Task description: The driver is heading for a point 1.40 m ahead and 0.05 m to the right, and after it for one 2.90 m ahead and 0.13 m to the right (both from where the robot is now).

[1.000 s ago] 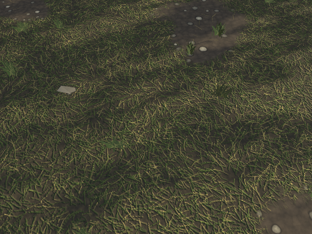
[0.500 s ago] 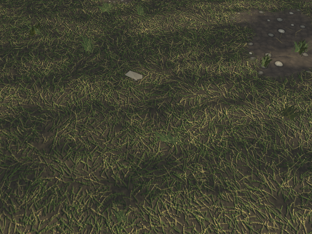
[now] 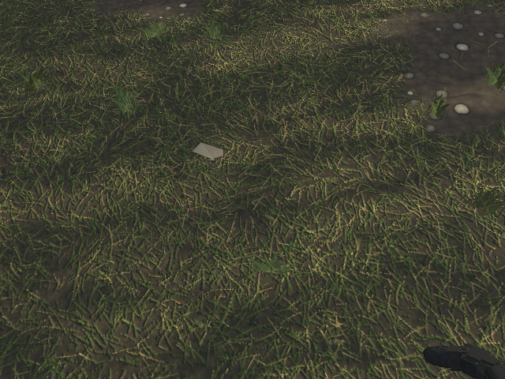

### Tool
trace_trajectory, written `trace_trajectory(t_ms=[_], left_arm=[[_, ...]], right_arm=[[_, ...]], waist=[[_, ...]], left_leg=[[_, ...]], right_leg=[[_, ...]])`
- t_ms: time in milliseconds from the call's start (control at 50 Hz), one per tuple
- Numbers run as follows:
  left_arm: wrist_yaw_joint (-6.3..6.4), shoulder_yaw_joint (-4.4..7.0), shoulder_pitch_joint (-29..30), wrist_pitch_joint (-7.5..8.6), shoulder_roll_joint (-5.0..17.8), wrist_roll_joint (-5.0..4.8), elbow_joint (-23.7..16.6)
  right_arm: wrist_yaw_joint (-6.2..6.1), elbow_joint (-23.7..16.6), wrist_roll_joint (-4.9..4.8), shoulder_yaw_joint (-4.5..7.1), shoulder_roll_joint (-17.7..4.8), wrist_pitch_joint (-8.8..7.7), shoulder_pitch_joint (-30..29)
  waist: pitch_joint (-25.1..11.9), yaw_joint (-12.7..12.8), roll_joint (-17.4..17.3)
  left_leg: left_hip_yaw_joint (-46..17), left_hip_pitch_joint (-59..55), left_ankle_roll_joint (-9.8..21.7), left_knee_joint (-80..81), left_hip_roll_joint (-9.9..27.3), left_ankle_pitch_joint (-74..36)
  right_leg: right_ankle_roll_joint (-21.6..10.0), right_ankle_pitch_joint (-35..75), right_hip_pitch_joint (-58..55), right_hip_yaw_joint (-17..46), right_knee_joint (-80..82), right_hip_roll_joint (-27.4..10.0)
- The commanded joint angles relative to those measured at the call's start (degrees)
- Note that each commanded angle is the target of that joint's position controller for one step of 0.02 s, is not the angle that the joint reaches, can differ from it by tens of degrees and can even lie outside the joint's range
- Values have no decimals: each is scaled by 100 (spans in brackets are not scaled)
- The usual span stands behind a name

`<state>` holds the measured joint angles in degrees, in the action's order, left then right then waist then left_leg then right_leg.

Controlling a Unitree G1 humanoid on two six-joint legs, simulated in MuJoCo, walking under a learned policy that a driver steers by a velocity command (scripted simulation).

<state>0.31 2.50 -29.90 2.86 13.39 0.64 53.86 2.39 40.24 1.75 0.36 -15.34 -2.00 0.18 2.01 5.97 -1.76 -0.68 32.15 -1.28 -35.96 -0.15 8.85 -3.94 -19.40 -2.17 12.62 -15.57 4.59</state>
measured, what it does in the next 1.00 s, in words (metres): walks ahead: left foot, then right foot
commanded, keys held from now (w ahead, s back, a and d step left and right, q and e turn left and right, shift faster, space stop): w+e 0.38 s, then w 0.02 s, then w+q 0.60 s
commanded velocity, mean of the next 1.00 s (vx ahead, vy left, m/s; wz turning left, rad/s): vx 0.49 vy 0.00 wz -0.10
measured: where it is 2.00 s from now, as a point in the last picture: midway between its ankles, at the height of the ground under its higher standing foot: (299, 174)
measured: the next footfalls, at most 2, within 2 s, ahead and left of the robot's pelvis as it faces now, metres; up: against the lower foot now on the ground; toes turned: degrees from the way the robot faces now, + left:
left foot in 0.06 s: +0.19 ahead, +0.11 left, +0.00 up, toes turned -4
right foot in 0.58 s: +0.42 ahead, -0.15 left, +0.00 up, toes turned -18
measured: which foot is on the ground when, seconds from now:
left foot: up 0.00-0.04, down 0.06-0.60, up 0.62-1.00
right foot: down 0.00-0.06, up 0.08-0.56, down 0.58-1.00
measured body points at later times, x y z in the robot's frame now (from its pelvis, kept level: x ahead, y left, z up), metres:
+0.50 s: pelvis +0.25 +0.00 +0.00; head +0.29 -0.01 +0.45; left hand +0.53 +0.15 -0.10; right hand +0.14 -0.23 -0.13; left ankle +0.15 +0.11 -0.74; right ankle +0.37 -0.15 -0.70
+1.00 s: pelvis +0.51 -0.07 +0.00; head +0.54 -0.07 +0.45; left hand +0.51 +0.19 -0.14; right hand +0.64 -0.32 -0.12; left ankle +0.67 +0.03 -0.70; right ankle +0.38 -0.14 -0.74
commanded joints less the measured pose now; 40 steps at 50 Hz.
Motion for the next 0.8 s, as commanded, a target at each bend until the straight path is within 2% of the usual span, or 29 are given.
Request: trace_trajectory(t_ms=[20,40,60,80,100,120,140,160,180,200,260,320,380,420,460,500,520,540,560,580,600,620,640,660,680,700,720,760,800], left_arm=[[41,277,380,64,1157,-1,-396],[0,285,504,90,1179,-37,-428],[-57,251,536,136,1006,-106,-544],[-36,115,187,150,354,-241,-748],[-14,172,-11,69,749,-84,-779],[-31,210,207,-2,864,39,-680],[-104,193,553,-22,766,70,-670],[-154,189,661,-52,656,71,-669],[-201,205,735,-111,667,124,-690],[-240,202,778,-173,645,144,-691],[-338,180,1231,-268,548,150,-911],[-426,142,1850,-286,496,163,-1155],[-494,49,2492,-244,375,137,-1395],[-524,-44,2960,-203,253,155,-1548],[-497,-93,3214,-184,238,172,-1628],[-425,-93,3288,-151,337,209,-1650],[-375,-80,3178,-122,394,228,-1605],[-323,-47,2804,-78,478,246,-1473],[-262,11,2020,-5,605,279,-1198],[-177,118,1066,64,889,375,-891],[-66,272,392,80,1517,492,-822],[-40,322,406,20,1599,254,-841],[-41,256,879,5,1285,107,-823],[-53,145,1287,50,880,83,-813],[-65,76,1540,100,590,86,-810],[-44,37,1638,145,449,63,-768],[-35,25,1658,193,390,66,-737],[-35,64,1511,324,481,39,-638],[-19,96,1375,382,524,25,-549]], right_arm=[[-123,-303,-64,183,-643,-137,266],[-206,-85,-51,262,-814,-183,976],[-319,25,59,368,-1166,-245,1773],[-396,3,205,460,-1566,-229,2264],[-376,16,117,486,-1566,-143,1996],[-350,-57,63,390,-1028,-125,1550],[-319,-67,34,302,-642,-157,1289],[-308,-37,48,262,-504,-196,1220],[-317,47,40,242,-453,-248,1304],[-305,119,16,238,-428,-307,1381],[-258,285,-72,268,-457,-452,1666],[-259,408,-69,279,-439,-450,1873],[-251,526,-61,277,-441,-428,1990],[-247,671,-57,268,-478,-426,2270],[-245,879,-59,265,-569,-395,2570],[-258,1083,-85,265,-680,-317,2759],[-264,1155,-88,266,-752,-283,2778],[-270,1219,-85,273,-832,-254,2781],[-270,1263,-120,267,-867,-221,2753],[-258,1185,-178,227,-777,-227,2664],[-183,817,-310,67,-122,-257,2787],[-259,910,-296,210,-431,-197,3016],[-287,878,-224,312,-645,-154,2553],[-261,855,-219,271,-442,-171,2410],[-246,946,-186,277,-329,-128,2398],[-211,1006,-74,290,-275,-42,2472],[-159,1082,-17,286,-158,43,2607],[-74,988,-19,324,-80,128,2416],[-25,840,-11,343,-47,160,2007]], waist=[[-170,-654,860],[-528,-1010,609],[-1162,-1319,151],[-1903,-1246,-999],[-1762,-932,-1206],[-904,-754,-509],[-350,-731,-115],[-140,-642,-201],[-55,-583,-377],[-40,-546,-396],[-61,-521,-353],[49,-581,-269],[181,-675,-239],[264,-839,-213],[348,-904,-235],[325,-852,-269],[216,-752,-325],[-35,-556,-383],[-483,-190,-321],[-1066,212,-193],[-1989,262,956],[-2443,156,958],[-1512,-21,456],[-693,-248,536],[-306,-418,489],[-87,-571,644],[-55,-671,674],[3,-764,589],[133,-753,600]], left_leg=[[123,-1613,197,562,-334,41],[81,-2626,336,920,-284,-123],[-711,-3887,559,1106,550,618],[-2917,-5170,915,1567,2232,2003],[-4491,-4555,1244,2143,2607,2683],[-3841,-3757,1250,2224,2392,2878],[-2875,-3105,1185,2312,2038,2117],[-2134,-2734,1068,2430,1759,1303],[-1652,-2532,1020,2493,1589,665],[-1272,-2471,989,2532,1472,81],[-664,-2640,1036,2651,1503,-926],[-97,-2826,1040,2733,1459,-1438],[516,-2789,923,2711,1249,-1816],[660,-2721,901,2744,1232,-1985],[622,-2955,949,2754,1345,-2288],[515,-3435,1018,2466,1442,-3188],[491,-3604,1015,2112,1453,-4104],[474,-3714,981,1539,1428,-4875],[546,-3534,898,632,1299,-4951],[596,-2550,806,-556,1111,-3680],[822,-554,565,-2644,442,-189],[92,94,559,-3805,-162,2158],[-349,350,606,-3811,180,1682],[-244,358,606,-3473,376,1341],[-202,168,585,-3143,514,1101],[-174,-65,529,-2986,570,958],[-142,-255,488,-2983,563,822],[-105,-85,448,-2964,565,536],[-70,332,396,-2817,637,126]], right_leg=[[-406,3975,870,922,-634,-1183],[-256,4172,1094,702,-1505,-914],[-124,3228,1751,405,-2815,-543],[-9,-311,3122,-270,-4444,128],[-50,-1038,3721,-562,-5304,50],[-90,-518,3868,-574,-5578,-340],[-63,-126,3795,-663,-5438,-512],[-28,45,3652,-716,-5243,-648],[11,86,3559,-762,-5135,-736],[29,156,3511,-813,-5118,-756],[70,499,3887,-875,-5024,-802],[150,1027,4399,-978,-4731,-850],[182,1698,4259,-1267,-3704,-800],[114,1876,3865,-1458,-2856,-703],[5,1635,3590,-1625,-2287,-572],[-158,1229,3382,-1803,-1897,-464],[-249,972,3074,-1892,-1750,-337],[-342,787,2551,-1911,-1582,-178],[-473,993,1523,-1898,-1165,-69],[-639,1182,-67,-1417,-1081,-582],[-1100,1111,-2009,880,-1030,-2567],[-1428,1723,-1943,2260,-520,-3250],[-1201,1621,-1136,1228,-388,-2831],[-974,1613,-271,511,-63,-2541],[-698,1517,298,11,220,-2251],[-546,1586,751,-364,403,-2051],[-485,1643,987,-646,533,-1957],[-498,2006,1042,-980,709,-1925],[-498,2175,973,-1338,826,-1888]])
Over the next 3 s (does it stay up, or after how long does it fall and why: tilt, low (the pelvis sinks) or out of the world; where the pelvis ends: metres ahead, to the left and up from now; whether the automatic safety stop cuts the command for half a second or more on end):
stays up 1.29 0.00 -0.01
